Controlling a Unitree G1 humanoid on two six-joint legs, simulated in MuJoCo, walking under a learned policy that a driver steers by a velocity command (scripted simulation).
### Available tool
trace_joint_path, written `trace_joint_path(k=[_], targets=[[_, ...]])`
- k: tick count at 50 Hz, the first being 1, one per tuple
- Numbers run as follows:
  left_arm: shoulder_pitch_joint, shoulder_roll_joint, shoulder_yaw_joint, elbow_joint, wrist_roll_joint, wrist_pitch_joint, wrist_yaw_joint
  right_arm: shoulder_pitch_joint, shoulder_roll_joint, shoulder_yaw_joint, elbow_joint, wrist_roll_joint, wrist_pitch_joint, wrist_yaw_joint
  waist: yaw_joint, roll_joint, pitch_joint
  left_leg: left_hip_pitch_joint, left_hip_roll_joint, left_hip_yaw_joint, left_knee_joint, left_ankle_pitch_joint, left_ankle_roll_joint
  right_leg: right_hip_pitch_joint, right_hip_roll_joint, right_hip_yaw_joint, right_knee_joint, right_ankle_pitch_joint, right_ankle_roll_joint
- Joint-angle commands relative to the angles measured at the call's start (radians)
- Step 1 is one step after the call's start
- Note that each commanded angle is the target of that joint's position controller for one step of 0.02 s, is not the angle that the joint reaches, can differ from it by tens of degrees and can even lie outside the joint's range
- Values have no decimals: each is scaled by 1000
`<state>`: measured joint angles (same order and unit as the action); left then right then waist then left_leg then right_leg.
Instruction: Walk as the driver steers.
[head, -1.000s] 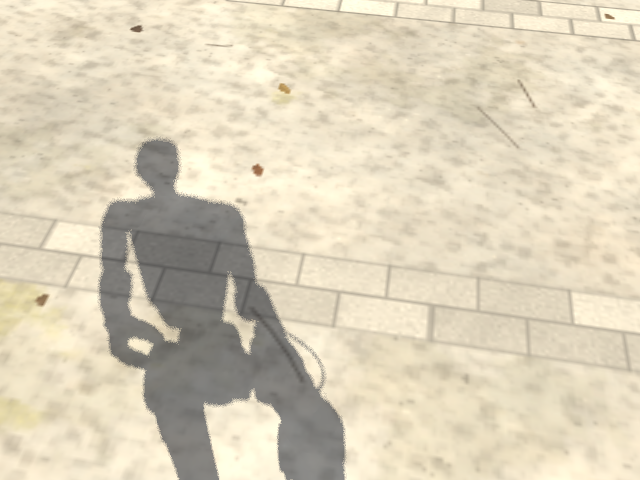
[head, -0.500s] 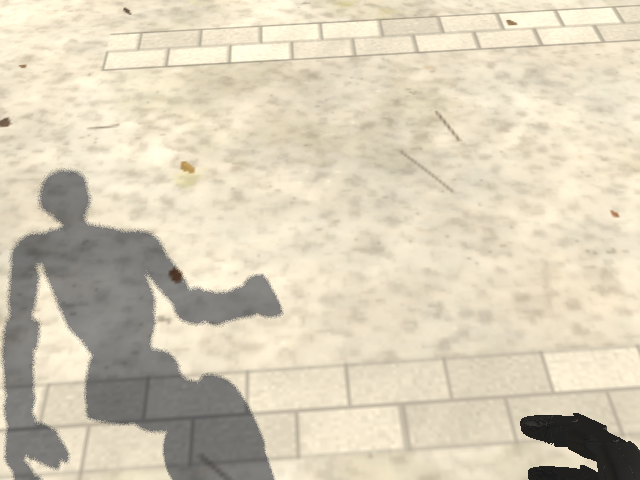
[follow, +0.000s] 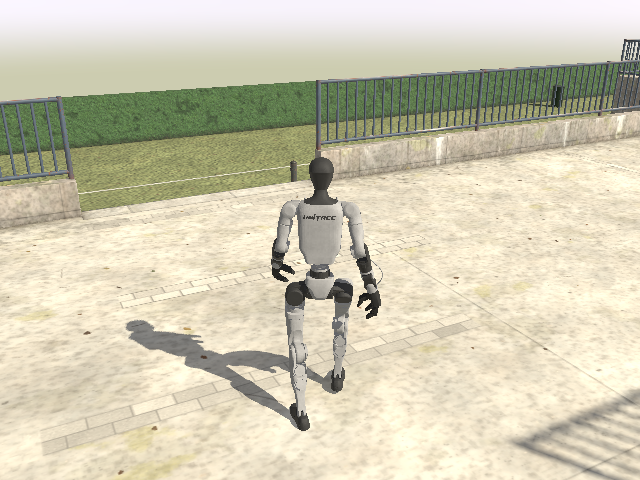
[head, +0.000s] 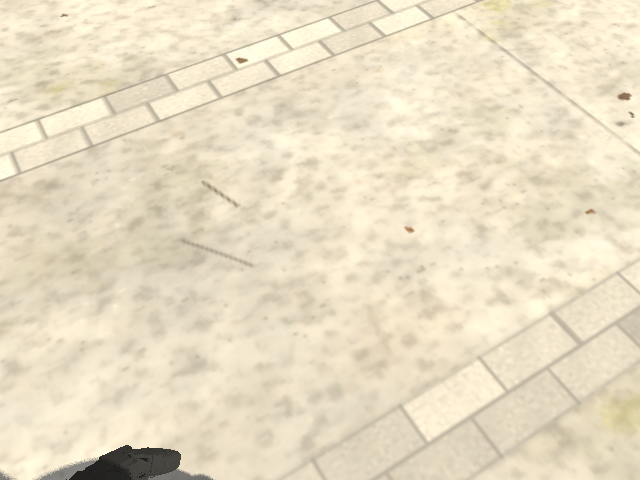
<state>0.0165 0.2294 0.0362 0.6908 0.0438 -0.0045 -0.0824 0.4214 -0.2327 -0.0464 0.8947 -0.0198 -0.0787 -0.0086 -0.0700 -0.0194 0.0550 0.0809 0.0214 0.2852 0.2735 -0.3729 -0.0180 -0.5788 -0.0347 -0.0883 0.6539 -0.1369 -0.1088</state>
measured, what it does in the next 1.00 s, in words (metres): walks ahead: right foot, then left foot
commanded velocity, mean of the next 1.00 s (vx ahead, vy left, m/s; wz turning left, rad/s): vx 0.16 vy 0.00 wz -0.12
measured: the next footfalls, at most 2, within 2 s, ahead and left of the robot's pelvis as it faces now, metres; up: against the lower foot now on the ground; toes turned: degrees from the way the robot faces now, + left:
right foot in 0.04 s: +0.18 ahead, -0.08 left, +0.00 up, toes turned -6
left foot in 0.54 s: +0.33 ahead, +0.07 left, +0.00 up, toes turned -2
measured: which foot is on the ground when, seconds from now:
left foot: down 0.00-0.04, up 0.06-0.52, down 0.54-1.00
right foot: up 0.00-0.02, down 0.04-1.00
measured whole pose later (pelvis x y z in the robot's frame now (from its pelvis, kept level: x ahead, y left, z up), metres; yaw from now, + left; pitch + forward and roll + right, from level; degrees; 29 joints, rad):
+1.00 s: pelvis +0.25 -0.02 +0.01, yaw -5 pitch -2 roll +0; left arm 0.31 0.17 -0.01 1.12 0.01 -0.01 0.05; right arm 0.26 -0.18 -0.01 1.06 -0.01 0.00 -0.03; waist -0.01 0.00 0.04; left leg -0.21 -0.02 0.06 0.40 -0.16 0.04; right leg -0.03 0.04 -0.02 0.36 -0.30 -0.04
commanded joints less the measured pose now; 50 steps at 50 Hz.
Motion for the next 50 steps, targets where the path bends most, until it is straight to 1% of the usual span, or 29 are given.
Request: trace_joint_path(k=[1,2,3,4,5,6,7,8,9,10,12,14,17,20,24,26,27,28,29,30,31,32,34,35,36,37,39,42,50], targets=[[61,84,30,-49,11,-17,14,38,-200,-41,-24,-1,14,-13,82,133,-65,13,263,-50,220,1087,124,179,108,-57,-68,-135,-61],[220,103,44,4,19,-28,25,28,-199,-37,-28,4,22,-13,153,103,-152,-61,245,-27,418,1026,108,388,138,-43,-155,-85,-88],[379,167,66,46,31,-36,42,26,-162,-24,-60,5,22,-8,216,10,-271,-276,220,-25,691,689,85,666,-18,163,-189,-170,-132],[362,260,80,38,17,-37,56,84,-36,6,-122,18,18,17,135,-225,-357,-703,43,-68,1021,-211,33,953,-347,693,-263,-129,-252],[409,249,83,28,-12,-28,70,-30,-145,-22,-129,11,21,11,199,-52,-360,-758,20,-239,1111,-149,30,895,-368,754,-328,102,-256],[342,216,71,50,-21,-32,80,-96,-125,-17,-147,28,15,10,161,-26,-226,-778,61,-271,1089,-39,35,786,-328,535,-309,409,-235],[305,161,55,62,-28,-42,82,-85,-103,-7,-131,27,9,8,118,1,-147,-723,82,-276,1005,-7,36,658,-277,405,-309,627,-198],[260,126,43,65,-32,-51,82,-62,-96,-6,-111,13,19,8,76,13,-112,-667,100,-284,934,0,32,579,-224,316,-323,680,-153],[217,94,29,63,-37,-55,83,-11,-92,-5,-90,-1,39,10,36,-5,-108,-594,100,-284,892,6,24,506,-193,257,-353,695,-130],[214,82,21,67,-36,-63,80,10,-89,-8,-76,-8,55,12,23,-10,-106,-544,89,-280,863,19,20,465,-180,220,-362,764,-114],[232,108,24,90,-39,-73,79,22,-71,-8,-67,-9,70,19,5,-21,-110,-525,65,-262,813,70,9,444,-155,168,-378,848,-112],[249,113,21,108,-35,-74,82,-7,-61,-8,-64,-9,76,21,11,-34,-104,-540,55,-252,753,132,4,446,-134,129,-384,861,-95],[279,101,12,137,-34,-67,88,-85,-56,-4,-73,-8,81,15,36,-60,-83,-557,50,-246,631,205,6,466,-114,98,-380,815,-66],[322,96,6,170,-30,-60,96,-155,-47,3,-81,-5,81,4,69,-67,-70,-547,38,-240,509,232,17,510,-129,102,-363,803,-66],[335,91,0,206,-24,-51,105,-158,-48,6,-62,-4,71,-14,79,-67,-52,-474,9,-236,377,170,50,539,-155,133,-298,796,-80],[313,88,-2,219,-32,-47,111,-112,-40,8,-37,-3,60,-22,52,-46,-47,-380,-2,-236,227,206,73,532,-149,151,-231,741,-63],[304,89,-3,224,-39,-49,113,-62,-47,8,-17,-6,47,-27,24,-7,-67,-252,31,-273,114,418,84,490,-123,148,-185,645,-26],[332,79,-8,217,-38,-55,116,-5,-113,-4,-1,-10,32,-33,34,56,-131,-104,146,-380,139,800,104,428,-69,134,-119,420,12],[474,30,-12,260,-50,-43,115,-14,-140,-6,8,3,35,-33,93,187,-188,-53,289,-498,190,1107,247,390,24,98,-51,-44,41],[459,45,-10,286,-43,-20,122,-43,-85,9,5,15,45,-25,71,201,-189,-110,337,-570,142,1039,305,392,63,90,-38,-331,42],[415,51,-6,286,-37,-7,123,-84,-67,19,1,6,49,-20,76,179,-122,-188,318,-565,95,883,298,387,68,105,-42,-393,40],[382,41,-7,290,-35,2,119,-134,-60,24,-4,-3,55,-21,89,150,-98,-237,280,-537,68,720,268,405,68,110,-75,-377,42],[384,18,-16,314,-32,13,114,-197,-63,27,5,2,66,-29,128,140,-57,-342,186,-445,38,444,158,505,38,121,-262,-149,47],[374,27,-18,323,-24,11,114,-190,-72,22,12,9,70,-27,111,124,-43,-362,143,-419,30,295,109,522,15,149,-311,-76,53],[354,43,-19,326,-21,7,114,-169,-71,20,18,17,72,-23,83,91,-10,-365,103,-392,19,175,83,480,-18,179,-325,-90,52],[348,45,-19,342,-26,3,114,-161,-63,18,31,20,72,-20,71,41,26,-319,83,-370,21,173,77,417,-29,180,-322,-92,50],[342,31,-24,361,-32,-8,119,-135,-52,17,63,16,69,-21,64,19,17,-244,87,-367,59,303,83,402,-38,180,-347,-58,52],[341,34,-25,382,-36,-18,128,-125,-43,18,90,11,62,-20,58,15,-25,-193,95,-361,91,432,92,430,-45,178,-356,13,49],[358,11,-37,427,-34,-15,133,-119,-24,26,157,12,73,-25,59,11,9,-220,81,-349,82,372,79,438,-56,176,-365,36,43]])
